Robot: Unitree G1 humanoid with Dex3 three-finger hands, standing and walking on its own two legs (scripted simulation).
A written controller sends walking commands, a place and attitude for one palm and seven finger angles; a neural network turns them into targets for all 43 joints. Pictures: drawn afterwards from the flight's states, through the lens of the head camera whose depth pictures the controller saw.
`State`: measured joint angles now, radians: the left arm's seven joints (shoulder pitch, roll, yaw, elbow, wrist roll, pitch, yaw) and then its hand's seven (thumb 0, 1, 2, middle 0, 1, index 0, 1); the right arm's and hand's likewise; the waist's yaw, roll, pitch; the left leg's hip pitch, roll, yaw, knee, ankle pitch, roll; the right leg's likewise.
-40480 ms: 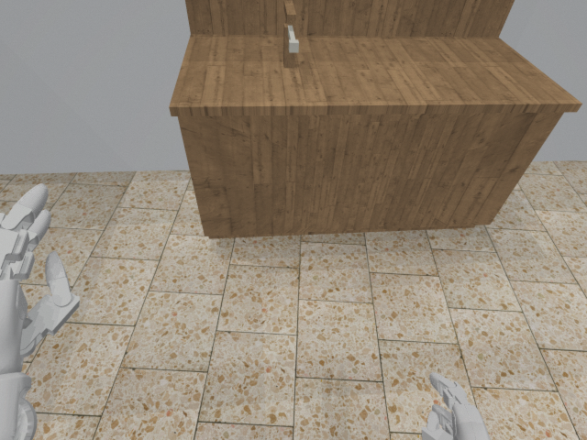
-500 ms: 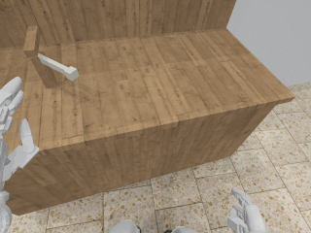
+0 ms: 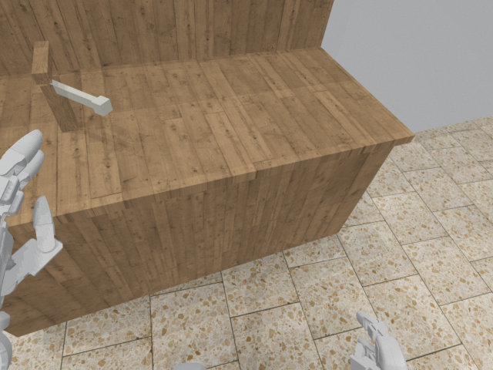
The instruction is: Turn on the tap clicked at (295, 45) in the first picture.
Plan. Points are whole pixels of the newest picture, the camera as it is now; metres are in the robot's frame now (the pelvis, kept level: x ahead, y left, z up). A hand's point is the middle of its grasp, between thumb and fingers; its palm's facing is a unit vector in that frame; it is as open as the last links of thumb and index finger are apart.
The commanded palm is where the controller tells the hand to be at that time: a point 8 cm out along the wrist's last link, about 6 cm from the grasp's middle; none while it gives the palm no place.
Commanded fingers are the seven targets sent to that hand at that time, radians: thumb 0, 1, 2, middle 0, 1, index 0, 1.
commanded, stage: stop stepping back and stand still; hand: left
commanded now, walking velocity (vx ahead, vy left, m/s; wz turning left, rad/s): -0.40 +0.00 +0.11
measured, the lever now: (102, 105) +0.60 +0.35 +0.06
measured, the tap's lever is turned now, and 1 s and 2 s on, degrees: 44 44 44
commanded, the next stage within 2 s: stand and check the lever's angle in 1.08 s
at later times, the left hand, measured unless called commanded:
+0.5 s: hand out of the picture +0.08 +0.23 +0.17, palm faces +0.47 -0.81 -0.35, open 7.4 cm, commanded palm +0.03 +0.25 +0.18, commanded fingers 0.00 0.90 0.90 -0.20 -0.30 -0.20 -0.30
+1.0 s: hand out of the picture +0.04 +0.21 +0.15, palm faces +0.45 -0.82 -0.35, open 7.4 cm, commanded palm -0.01 +0.25 +0.18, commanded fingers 0.00 0.90 0.90 -0.20 -0.30 -0.20 -0.30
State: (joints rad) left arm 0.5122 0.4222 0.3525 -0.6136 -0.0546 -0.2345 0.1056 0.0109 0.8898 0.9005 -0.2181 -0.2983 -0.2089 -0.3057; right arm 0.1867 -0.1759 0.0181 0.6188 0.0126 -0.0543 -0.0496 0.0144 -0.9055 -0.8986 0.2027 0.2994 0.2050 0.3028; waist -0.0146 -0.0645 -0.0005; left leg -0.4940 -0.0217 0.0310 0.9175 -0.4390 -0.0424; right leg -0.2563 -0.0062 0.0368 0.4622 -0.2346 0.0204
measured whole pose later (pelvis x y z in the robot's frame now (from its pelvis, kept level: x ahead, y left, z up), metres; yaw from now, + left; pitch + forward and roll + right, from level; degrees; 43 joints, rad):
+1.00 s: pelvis -0.15 -0.04 -0.01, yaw +4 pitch -4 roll +1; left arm 0.44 0.29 0.29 -0.41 -0.04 -0.14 0.13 0.01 0.90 0.90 -0.21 -0.30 -0.20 -0.30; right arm 0.24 -0.21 0.00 0.71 0.01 -0.09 -0.04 0.02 -0.91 -0.90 0.20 0.30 0.20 0.30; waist 0.00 0.03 0.05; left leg -0.39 0.02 0.02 0.97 -0.39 0.02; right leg -0.30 0.01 -0.07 0.56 -0.19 -0.07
